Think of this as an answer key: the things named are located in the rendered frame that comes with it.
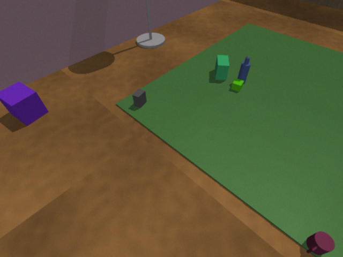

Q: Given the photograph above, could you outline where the floor lamp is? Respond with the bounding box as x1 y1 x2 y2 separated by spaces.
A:
136 0 165 48

